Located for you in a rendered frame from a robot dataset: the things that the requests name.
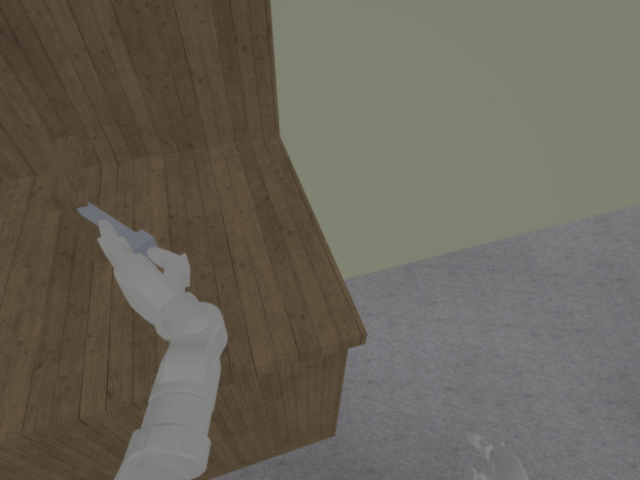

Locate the tap lever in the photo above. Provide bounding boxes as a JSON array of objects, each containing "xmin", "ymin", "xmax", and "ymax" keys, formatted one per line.
[{"xmin": 77, "ymin": 202, "xmax": 159, "ymax": 259}]

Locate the left robot hand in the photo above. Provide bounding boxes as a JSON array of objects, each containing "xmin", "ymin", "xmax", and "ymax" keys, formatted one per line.
[{"xmin": 97, "ymin": 219, "xmax": 190, "ymax": 326}]

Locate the right robot hand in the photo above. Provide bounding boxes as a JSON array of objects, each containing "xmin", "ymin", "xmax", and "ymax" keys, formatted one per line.
[{"xmin": 459, "ymin": 427, "xmax": 529, "ymax": 480}]

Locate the counter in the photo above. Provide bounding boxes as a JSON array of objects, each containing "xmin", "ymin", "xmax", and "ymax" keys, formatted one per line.
[{"xmin": 0, "ymin": 0, "xmax": 367, "ymax": 480}]

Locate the robot left forearm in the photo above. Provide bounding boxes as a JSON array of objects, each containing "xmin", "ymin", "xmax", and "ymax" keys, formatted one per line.
[{"xmin": 114, "ymin": 292, "xmax": 228, "ymax": 480}]

